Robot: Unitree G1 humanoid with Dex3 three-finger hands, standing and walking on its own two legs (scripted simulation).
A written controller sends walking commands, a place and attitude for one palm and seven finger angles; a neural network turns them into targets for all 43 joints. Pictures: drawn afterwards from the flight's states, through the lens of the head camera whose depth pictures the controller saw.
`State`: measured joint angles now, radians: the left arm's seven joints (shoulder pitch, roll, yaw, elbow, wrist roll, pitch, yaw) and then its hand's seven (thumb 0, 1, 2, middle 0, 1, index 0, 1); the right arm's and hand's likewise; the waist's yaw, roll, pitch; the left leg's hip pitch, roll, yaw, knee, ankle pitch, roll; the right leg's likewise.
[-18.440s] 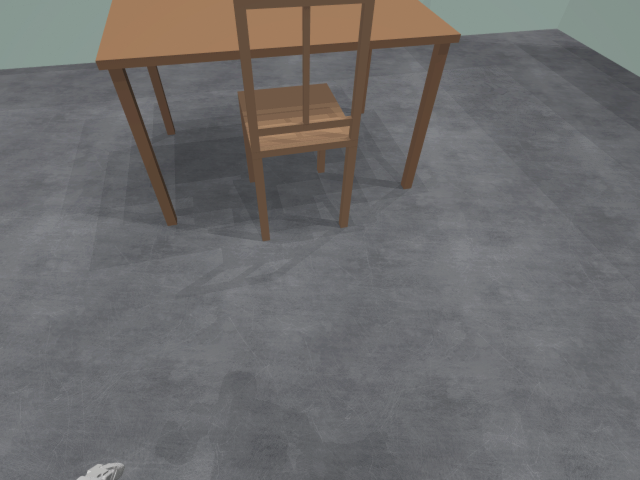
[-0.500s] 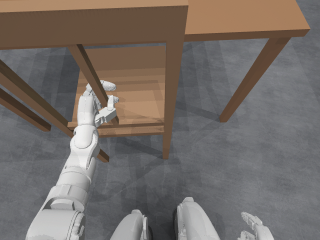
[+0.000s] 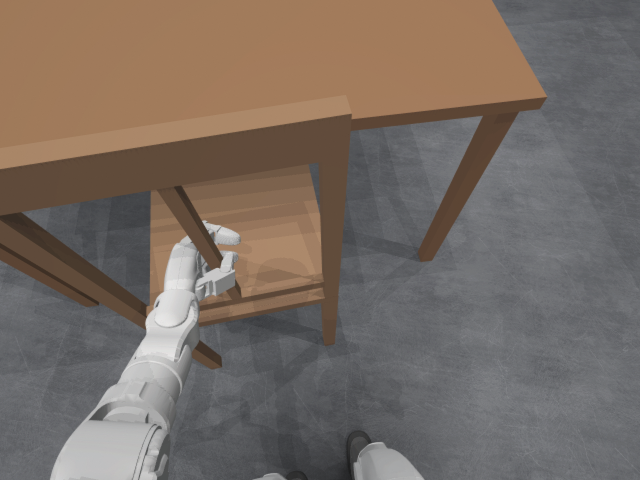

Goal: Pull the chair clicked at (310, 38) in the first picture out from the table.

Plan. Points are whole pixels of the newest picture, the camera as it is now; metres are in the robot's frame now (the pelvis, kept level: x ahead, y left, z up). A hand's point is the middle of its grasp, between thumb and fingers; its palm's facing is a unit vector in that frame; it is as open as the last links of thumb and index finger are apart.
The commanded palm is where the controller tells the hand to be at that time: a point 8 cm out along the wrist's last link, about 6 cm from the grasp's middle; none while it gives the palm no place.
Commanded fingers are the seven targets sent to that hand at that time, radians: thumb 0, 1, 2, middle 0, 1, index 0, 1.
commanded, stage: step backward, pulling the chair out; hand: left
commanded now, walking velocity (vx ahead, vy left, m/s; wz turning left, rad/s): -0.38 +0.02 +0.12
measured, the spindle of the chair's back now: (210, 252) +0.41 +0.14 -0.05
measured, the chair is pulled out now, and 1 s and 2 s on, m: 0.06 0.13 0.13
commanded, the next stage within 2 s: none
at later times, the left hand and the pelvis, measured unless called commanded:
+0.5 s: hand (241, 316) +0.32 +0.10 -0.06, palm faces -0.03 -0.98 -0.18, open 5.0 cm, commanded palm +0.31 +0.15 -0.05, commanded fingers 0.00 0.90 0.90 -0.50 -1.45 -0.50 -1.45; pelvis -0.05 -0.01 +0.00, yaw +2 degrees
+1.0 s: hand (241, 318) +0.32 +0.10 -0.06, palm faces +0.01 -0.98 -0.20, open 5.1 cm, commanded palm +0.31 +0.15 -0.05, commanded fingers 0.00 0.90 0.90 -0.50 -1.45 -0.50 -1.45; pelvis -0.06 -0.03 +0.00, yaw +2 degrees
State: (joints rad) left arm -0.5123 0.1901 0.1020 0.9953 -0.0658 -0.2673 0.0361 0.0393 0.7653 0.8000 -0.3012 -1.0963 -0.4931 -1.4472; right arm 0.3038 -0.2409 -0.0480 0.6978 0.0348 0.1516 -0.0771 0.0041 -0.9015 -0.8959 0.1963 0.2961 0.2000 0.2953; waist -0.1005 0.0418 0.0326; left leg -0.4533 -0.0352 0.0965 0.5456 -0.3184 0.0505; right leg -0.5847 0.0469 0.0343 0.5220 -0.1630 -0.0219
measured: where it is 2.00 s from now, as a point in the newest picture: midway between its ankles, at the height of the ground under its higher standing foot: outside the picture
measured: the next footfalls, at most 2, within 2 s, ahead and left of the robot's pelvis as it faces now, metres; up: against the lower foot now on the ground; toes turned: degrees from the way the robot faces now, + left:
none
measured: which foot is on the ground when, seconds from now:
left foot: down 0.00-1.00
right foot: down 0.00-1.00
